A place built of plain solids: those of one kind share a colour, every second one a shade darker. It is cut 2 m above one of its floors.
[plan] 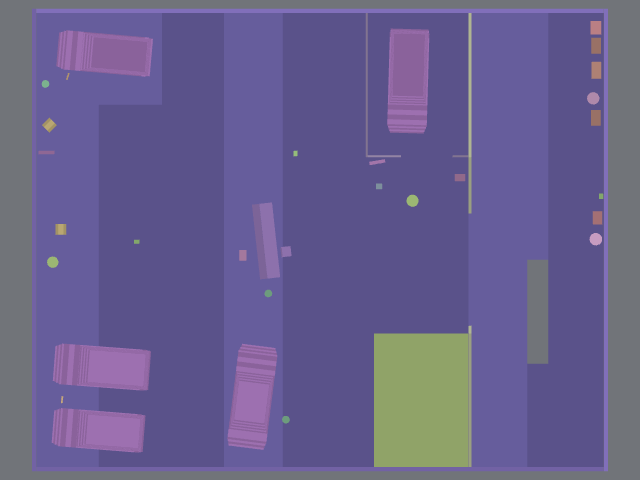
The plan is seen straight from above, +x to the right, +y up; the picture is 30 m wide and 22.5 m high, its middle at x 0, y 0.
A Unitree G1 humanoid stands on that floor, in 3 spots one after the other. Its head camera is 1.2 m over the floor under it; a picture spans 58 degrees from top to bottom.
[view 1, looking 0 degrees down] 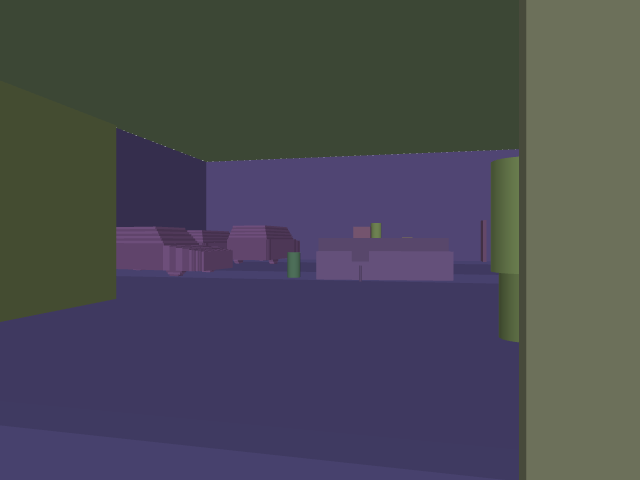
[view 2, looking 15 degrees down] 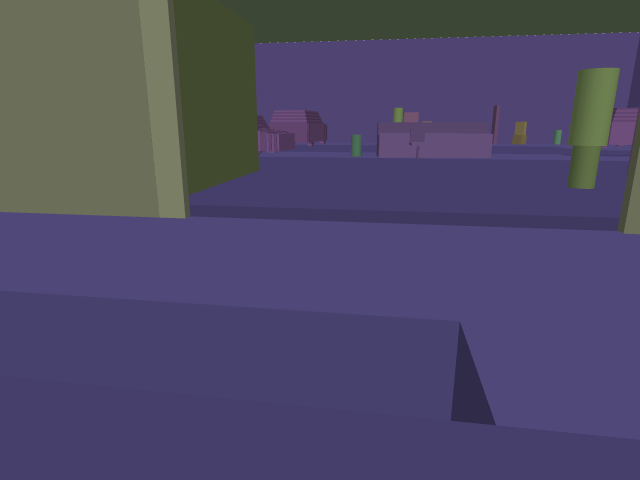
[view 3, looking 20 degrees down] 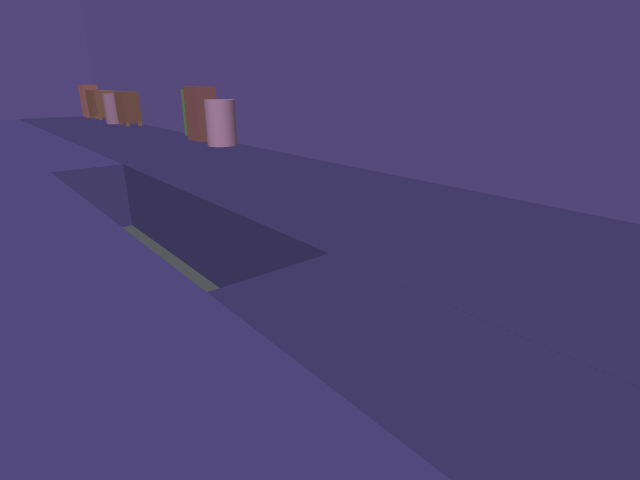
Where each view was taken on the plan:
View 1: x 9.27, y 0.72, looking -168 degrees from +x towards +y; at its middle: counter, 12.00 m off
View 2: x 12.32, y -1.40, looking -171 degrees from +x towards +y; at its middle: floor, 4.64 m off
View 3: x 8.72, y -8.06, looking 50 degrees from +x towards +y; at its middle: floor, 3.51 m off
